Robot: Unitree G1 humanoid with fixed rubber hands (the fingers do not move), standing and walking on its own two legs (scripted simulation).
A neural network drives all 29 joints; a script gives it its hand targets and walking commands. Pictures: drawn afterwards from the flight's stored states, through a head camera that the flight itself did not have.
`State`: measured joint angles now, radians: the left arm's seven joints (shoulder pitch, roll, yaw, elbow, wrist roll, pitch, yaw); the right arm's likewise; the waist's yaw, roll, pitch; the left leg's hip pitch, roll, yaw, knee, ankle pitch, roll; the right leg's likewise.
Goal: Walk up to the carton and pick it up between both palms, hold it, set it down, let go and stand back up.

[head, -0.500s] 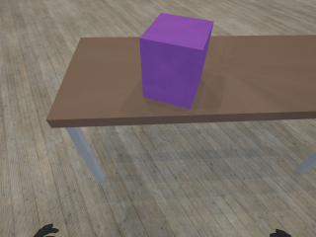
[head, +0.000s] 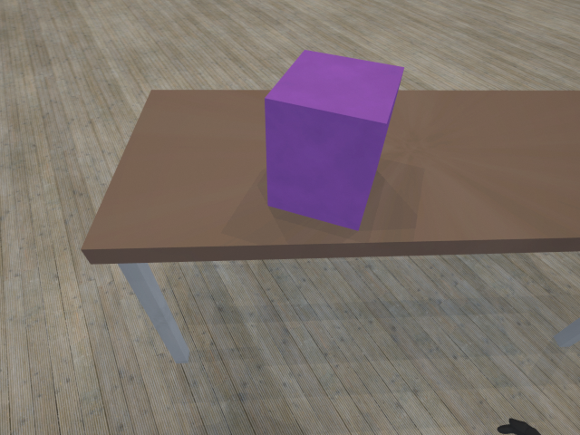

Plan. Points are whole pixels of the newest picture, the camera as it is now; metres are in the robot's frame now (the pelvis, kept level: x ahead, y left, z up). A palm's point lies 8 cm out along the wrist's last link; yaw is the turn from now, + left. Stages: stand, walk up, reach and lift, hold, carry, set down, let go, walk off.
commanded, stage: walk up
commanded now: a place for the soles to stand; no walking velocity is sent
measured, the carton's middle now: (331, 141) +0.66 -0.08 +0.06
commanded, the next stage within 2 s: none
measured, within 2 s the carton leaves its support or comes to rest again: neither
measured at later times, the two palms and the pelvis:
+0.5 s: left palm out of the picture +0.14 +0.20 -0.03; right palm out of the picture +0.16 -0.44 -0.07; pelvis +0.09 -0.12 +0.03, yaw -2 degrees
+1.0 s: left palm (219, 414) +0.19 +0.11 -0.08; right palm out of the picture +0.22 -0.54 -0.09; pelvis +0.12 -0.21 -0.01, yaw -4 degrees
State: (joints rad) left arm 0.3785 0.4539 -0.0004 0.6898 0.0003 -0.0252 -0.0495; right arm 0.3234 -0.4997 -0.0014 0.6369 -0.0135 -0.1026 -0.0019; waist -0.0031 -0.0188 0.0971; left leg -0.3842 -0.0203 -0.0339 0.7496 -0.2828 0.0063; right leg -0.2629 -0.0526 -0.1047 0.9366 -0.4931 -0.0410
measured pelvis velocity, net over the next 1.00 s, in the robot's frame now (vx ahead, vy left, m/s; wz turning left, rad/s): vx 0.12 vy -0.21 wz -0.07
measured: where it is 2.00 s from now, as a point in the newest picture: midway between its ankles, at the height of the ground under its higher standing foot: outside the picture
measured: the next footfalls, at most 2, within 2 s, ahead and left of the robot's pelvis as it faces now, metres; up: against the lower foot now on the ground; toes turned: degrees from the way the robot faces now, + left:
right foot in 0.30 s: +0.17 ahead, -0.15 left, +0.00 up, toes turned -7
left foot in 0.80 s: +0.22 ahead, -0.03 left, +0.00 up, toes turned -5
